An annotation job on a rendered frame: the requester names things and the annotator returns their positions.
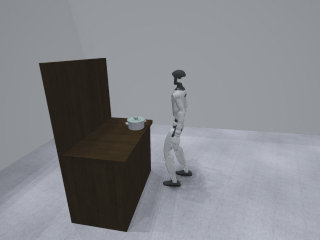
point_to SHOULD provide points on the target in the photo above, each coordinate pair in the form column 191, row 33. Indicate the robot right shin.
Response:
column 182, row 160

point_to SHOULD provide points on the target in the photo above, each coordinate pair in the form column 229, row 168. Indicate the lid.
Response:
column 135, row 121

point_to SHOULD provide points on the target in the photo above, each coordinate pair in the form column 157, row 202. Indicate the left robot upper arm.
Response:
column 178, row 100

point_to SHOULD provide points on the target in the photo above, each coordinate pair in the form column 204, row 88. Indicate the pot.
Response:
column 135, row 126

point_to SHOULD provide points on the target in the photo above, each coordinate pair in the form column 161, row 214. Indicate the robot left hand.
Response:
column 175, row 141

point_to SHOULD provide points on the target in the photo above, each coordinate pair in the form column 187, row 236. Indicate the table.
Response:
column 104, row 164

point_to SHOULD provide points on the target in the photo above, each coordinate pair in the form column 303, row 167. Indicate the left robot forearm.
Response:
column 180, row 121

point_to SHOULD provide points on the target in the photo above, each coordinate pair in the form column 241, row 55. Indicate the right robot foot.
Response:
column 183, row 173

